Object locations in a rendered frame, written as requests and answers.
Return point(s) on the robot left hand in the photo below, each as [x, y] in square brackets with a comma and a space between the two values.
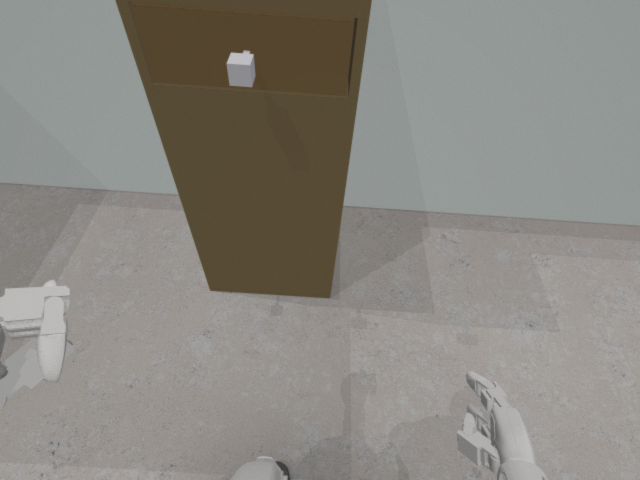
[34, 312]

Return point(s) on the cabinet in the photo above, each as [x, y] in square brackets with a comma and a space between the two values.
[261, 174]

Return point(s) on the right robot forearm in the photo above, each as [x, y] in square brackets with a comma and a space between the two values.
[520, 470]

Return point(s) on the robot left shin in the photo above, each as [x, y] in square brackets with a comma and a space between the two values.
[267, 459]

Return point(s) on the handle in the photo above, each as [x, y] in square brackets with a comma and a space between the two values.
[241, 69]

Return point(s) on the robot right hand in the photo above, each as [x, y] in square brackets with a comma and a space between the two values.
[504, 435]

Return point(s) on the drawer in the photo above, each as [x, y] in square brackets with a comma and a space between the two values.
[300, 53]

